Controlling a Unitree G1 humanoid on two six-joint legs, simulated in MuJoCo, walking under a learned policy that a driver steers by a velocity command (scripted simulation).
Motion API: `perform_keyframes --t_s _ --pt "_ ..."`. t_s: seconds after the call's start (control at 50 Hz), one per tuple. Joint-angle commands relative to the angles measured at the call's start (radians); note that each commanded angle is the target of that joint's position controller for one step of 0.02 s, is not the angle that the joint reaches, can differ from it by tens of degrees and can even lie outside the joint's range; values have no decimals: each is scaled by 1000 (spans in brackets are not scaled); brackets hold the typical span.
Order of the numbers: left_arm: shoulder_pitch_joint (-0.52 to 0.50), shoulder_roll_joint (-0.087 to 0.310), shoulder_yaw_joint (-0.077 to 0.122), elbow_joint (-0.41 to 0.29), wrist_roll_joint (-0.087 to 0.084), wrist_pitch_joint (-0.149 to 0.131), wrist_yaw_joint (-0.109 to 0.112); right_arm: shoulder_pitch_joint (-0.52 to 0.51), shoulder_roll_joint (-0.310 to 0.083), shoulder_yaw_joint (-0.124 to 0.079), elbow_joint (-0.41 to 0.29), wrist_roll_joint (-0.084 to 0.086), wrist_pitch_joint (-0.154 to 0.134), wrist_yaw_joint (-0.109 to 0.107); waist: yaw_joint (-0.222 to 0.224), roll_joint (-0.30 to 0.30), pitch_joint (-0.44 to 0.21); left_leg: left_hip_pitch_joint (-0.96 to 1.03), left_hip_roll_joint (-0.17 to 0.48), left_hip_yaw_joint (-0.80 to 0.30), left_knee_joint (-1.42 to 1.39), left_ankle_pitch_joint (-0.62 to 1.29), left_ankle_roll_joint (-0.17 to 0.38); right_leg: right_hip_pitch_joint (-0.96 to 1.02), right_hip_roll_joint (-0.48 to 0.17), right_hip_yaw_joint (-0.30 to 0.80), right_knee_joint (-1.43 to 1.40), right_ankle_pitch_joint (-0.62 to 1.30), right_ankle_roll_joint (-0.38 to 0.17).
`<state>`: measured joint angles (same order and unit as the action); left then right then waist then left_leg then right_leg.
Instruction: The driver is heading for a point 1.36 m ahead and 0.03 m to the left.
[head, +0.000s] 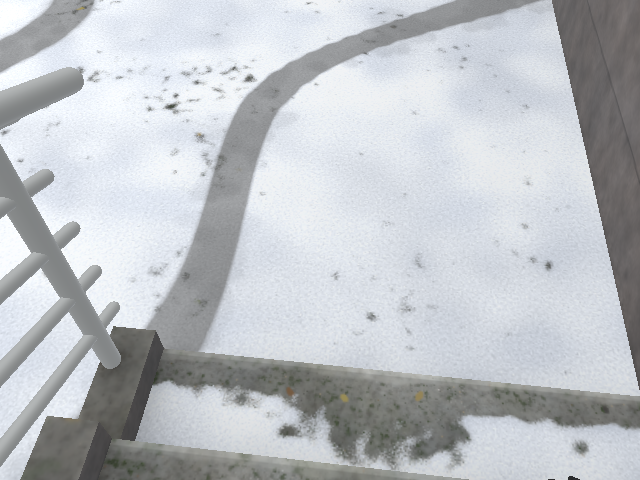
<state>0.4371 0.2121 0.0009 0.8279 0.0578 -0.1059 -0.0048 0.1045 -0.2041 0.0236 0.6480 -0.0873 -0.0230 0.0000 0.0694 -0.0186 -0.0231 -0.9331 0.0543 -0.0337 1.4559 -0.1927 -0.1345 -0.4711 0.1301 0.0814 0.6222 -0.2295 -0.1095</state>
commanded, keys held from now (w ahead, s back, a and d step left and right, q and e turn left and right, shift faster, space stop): e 0.02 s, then no key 0.98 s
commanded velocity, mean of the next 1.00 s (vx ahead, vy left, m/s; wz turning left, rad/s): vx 0.00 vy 0.00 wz -0.14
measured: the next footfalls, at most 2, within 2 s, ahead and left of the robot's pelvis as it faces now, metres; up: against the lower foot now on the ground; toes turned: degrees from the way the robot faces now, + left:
left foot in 0.26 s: +0.10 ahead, +0.16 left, +0.00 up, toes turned -6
right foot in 0.60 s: +0.05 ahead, -0.07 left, +0.00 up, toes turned -9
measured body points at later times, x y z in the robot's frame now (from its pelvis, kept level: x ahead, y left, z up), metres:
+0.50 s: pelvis +0.04 +0.08 +0.01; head +0.07 +0.07 +0.46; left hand +0.19 +0.32 -0.11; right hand +0.11 -0.16 -0.12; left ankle +0.06 +0.16 -0.72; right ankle +0.01 -0.07 -0.65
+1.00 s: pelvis +0.04 +0.06 +0.01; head +0.06 +0.06 +0.46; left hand +0.14 +0.28 -0.13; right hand +0.09 -0.18 -0.13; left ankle +0.06 +0.16 -0.72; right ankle +0.01 -0.06 -0.72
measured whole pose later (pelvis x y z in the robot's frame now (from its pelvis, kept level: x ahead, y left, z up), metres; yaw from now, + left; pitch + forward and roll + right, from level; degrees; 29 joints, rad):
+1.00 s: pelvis +0.04 +0.06 +0.01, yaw -8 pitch +0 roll +0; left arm 0.19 0.17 0.07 1.01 0.01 -0.04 -0.07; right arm 0.21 -0.19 -0.06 0.96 0.00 -0.06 0.11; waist 0.02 0.00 0.03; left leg -0.21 -0.03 0.03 0.47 -0.25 0.03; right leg -0.20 -0.03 -0.02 0.49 -0.28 0.01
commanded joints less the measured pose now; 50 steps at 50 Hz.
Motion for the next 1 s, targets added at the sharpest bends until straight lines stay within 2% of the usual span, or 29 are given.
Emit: perform_keyframes --t_s 0.02,0.04,0.08,0.14,0.16,0.2,0.24,0.26,0.28,0.3,0.32,0.34,0.36,0.4,0.42,0.44,0.48,0.52,0.56,0.6,0.62,0.64,0.66,0.68,0.7,0.72,0.76,0.8,1.0 --pt "52 156 31 -63 -5 0 -23 37 -30 -4 -55 -21 22 8 -55 -85 -34 44 22 4 -155 -9 10 103 -269 468 -241 -22 -196" --pt "-7 179 41 -89 -10 -1 -30 48 -57 -9 -43 -14 18 8 -64 -51 -32 91 17 -2 -233 -46 16 106 -266 452 -241 -56 -197" --pt "-12 161 40 -96 -26 -6 -32 -12 -91 -21 -35 -2 8 9 -21 -54 -32 147 11 -3 -376 -87 31 160 -269 460 -220 -68 -193" --pt "-11 161 45 -106 -39 4 -22 -35 -81 -22 -31 25 3 8 25 -93 -46 210 -33 18 -566 -155 47 257 -291 478 -201 98 -213" --pt "-21 166 50 -112 -38 12 -17 7 -81 -21 -16 38 -4 2 33 -105 -71 259 -48 19 -599 -157 49 272 -300 484 -183 177 -219" --pt "-59 188 63 -109 -32 23 -23 63 -88 -32 12 59 -10 5 15 -90 -80 354 -47 9 -669 -124 62 262 -313 475 -148 394 -219" --pt "-124 164 48 -99 -52 39 -45 122 -64 -33 28 68 -19 18 -60 -12 -92 533 -39 12 -882 92 99 193 -288 464 -117 497 -186" --pt "-145 156 41 -97 -58 47 -60 154 -62 -35 41 80 -25 24 -89 2 -108 669 -27 5 -929 220 137 130 -270 458 -108 513 -166" --pt "-71 116 37 -91 -49 50 -62 198 -132 -51 61 73 -34 31 -45 74 -196 876 56 -101 -908 512 278 40 -196 369 -52 321 -84" --pt "-5 61 24 -98 -63 52 -60 173 -193 -62 48 62 -43 47 -12 217 -202 953 220 -316 -1051 625 480 -102 -46 150 79 -85 55" --pt "-59 114 47 -82 -37 62 -45 146 -123 -47 35 38 -48 70 -52 173 -143 938 266 -418 -1088 497 512 -212 -39 118 195 -426 136" --pt "-114 131 52 -87 -20 66 -12 162 -108 -47 57 48 -57 68 -73 102 -108 913 251 -401 -1084 369 475 -270 -60 90 316 -447 169" --pt "-100 127 55 -58 -4 71 11 158 -90 -44 71 66 -63 72 -63 93 -98 874 219 -362 -1075 352 428 -274 -83 93 417 -417 203" --pt "-99 92 43 -48 2 66 50 149 -110 -62 83 66 -71 63 -60 78 -94 851 205 -301 -1032 587 440 -352 -82 93 637 -287 256" --pt "-101 96 43 -38 2 57 53 170 -103 -65 92 58 -72 64 -69 63 -106 859 187 -255 -1026 648 451 -386 -84 68 670 -245 267" --pt "-93 89 44 -19 0 48 46 177 -80 -59 104 54 -74 66 -65 38 -114 830 167 -210 -1021 642 439 -364 -109 53 663 -199 273" --pt "-38 70 45 35 6 39 11 111 -38 -39 111 75 -77 84 -7 45 -105 683 98 -109 -1014 536 372 -214 -194 -17 525 -116 291" --pt "-48 46 48 68 7 48 -32 74 -55 -35 132 96 -89 107 3 76 -67 508 41 -53 -1020 352 301 13 -233 -89 319 -107 300" --pt "-117 61 55 67 -14 59 -57 103 -93 -39 170 111 -91 132 -17 75 -51 492 71 -114 -1021 126 277 127 -212 -110 142 -108 297" --pt "-70 70 64 99 -36 58 -63 84 -66 -29 193 128 -81 168 28 72 -56 478 85 -173 -1019 1 240 259 -219 -76 13 97 260" --pt "-119 98 66 79 -48 51 -56 133 -53 -34 203 130 -72 164 -12 32 -67 541 73 -170 -1032 -136 213 258 -215 -60 -74 40 222" --pt "-192 124 69 72 -42 44 -55 189 -77 -54 212 117 -68 145 -87 -10 -34 574 27 -94 -1050 -266 198 212 -196 -78 -91 -65 154" --pt "-239 123 78 81 -46 44 -55 152 -118 -73 197 93 -71 130 -100 -27 41 625 -23 6 -1038 -324 195 60 -173 -70 -149 -211 110" --pt "-255 88 71 84 -56 45 -57 87 -101 -73 184 79 -74 122 -86 -12 69 649 -24 15 -1022 -311 199 43 -186 -50 -204 -185 99" --pt "-276 56 65 80 -65 46 -57 96 -85 -76 195 79 -76 116 -97 -10 77 659 -28 25 -1028 -246 211 65 -183 -53 -203 -148 92" --pt "-251 46 64 86 -67 54 -58 123 -70 -73 221 95 -76 119 -83 17 72 677 -36 23 -1049 -187 212 99 -172 -70 -202 -111 102" --pt "-193 49 69 115 -63 58 -61 132 -54 -73 236 101 -73 127 -64 25 55 722 -38 23 -1052 -19 219 142 -164 -86 -197 -45 103" --pt "-181 45 73 128 -57 58 -63 124 -63 -80 243 94 -69 128 -56 15 34 766 -42 31 -1047 81 215 164 -163 -98 -203 2 102" --pt "-202 55 88 174 -50 65 -70 116 -67 -101 285 84 -47 100 -45 11 36 763 -62 46 -1050 112 198 239 -157 -123 -216 95 80"
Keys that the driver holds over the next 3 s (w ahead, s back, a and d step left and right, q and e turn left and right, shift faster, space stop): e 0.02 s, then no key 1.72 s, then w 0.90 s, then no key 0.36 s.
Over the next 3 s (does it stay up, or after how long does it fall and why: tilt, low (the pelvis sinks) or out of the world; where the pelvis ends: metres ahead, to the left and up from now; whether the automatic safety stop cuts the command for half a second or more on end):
stays up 0.62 -0.03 -0.28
